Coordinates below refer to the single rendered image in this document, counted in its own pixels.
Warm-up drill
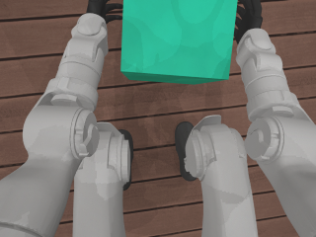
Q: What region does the carton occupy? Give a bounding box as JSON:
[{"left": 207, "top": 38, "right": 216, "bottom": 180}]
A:
[{"left": 120, "top": 0, "right": 238, "bottom": 85}]

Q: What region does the right robot forearm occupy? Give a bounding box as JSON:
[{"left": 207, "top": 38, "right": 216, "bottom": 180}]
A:
[{"left": 235, "top": 28, "right": 314, "bottom": 123}]

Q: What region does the left robot upper arm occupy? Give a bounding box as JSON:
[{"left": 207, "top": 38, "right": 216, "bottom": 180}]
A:
[{"left": 0, "top": 105, "right": 100, "bottom": 237}]

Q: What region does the right robot upper arm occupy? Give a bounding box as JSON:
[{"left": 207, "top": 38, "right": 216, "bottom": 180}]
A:
[{"left": 244, "top": 115, "right": 316, "bottom": 237}]

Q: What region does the robot right thigh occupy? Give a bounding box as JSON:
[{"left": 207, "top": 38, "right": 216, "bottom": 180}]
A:
[{"left": 187, "top": 123, "right": 259, "bottom": 237}]

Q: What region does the left robot forearm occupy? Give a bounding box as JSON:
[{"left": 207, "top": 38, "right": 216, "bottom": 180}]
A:
[{"left": 23, "top": 13, "right": 109, "bottom": 148}]

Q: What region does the robot right hand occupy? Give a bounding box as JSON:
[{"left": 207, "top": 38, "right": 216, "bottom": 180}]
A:
[{"left": 233, "top": 0, "right": 263, "bottom": 44}]

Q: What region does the robot right shin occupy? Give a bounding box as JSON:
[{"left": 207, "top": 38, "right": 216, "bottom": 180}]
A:
[{"left": 184, "top": 115, "right": 247, "bottom": 176}]

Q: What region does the robot left hand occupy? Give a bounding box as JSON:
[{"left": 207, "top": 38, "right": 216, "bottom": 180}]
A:
[{"left": 86, "top": 0, "right": 123, "bottom": 24}]

